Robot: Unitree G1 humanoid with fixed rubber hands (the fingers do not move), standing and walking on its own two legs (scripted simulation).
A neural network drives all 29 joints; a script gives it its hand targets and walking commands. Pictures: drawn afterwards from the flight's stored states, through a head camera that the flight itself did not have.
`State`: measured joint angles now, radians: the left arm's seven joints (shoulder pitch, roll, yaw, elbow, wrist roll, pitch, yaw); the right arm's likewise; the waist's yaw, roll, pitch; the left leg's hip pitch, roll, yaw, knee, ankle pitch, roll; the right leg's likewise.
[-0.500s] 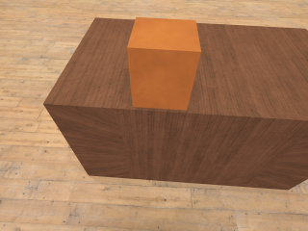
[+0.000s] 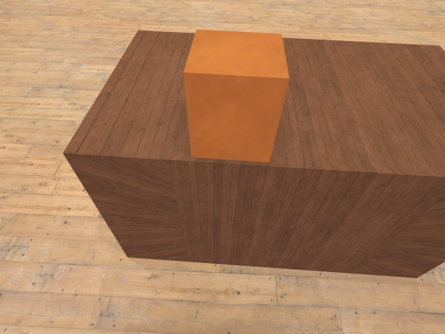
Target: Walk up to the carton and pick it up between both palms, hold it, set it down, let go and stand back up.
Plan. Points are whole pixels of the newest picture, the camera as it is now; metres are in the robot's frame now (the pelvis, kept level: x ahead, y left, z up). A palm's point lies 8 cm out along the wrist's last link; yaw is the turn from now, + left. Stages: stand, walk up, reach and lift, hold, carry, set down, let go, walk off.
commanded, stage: stand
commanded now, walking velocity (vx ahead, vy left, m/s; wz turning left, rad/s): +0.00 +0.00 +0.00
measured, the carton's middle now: (234, 98) +0.64 -0.01 +0.06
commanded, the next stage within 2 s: walk up in 0.52 s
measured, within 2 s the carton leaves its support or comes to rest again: neither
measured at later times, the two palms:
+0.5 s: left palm out of the picture -0.05 +0.20 -0.15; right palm out of the picture -0.05 -0.19 -0.15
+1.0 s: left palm out of the picture +0.06 +0.19 -0.14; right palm out of the picture -0.06 -0.25 -0.16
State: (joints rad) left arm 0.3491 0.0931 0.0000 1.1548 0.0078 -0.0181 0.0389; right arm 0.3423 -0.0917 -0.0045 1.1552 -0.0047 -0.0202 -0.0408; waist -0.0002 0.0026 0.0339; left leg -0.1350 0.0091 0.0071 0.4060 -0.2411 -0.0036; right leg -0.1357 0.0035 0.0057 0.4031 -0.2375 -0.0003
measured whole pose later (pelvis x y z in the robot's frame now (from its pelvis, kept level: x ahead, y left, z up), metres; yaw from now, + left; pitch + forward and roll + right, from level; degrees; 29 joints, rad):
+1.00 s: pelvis +0.04 -0.04 -0.01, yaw -1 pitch +0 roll +1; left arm 0.31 0.13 0.06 1.03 0.05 -0.07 0.01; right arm 0.47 -0.15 -0.06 1.17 -0.03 -0.01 -0.02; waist 0.00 0.05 -0.01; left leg -0.23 0.05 0.01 0.67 -0.45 0.00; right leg -0.26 -0.04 -0.13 0.55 -0.26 0.00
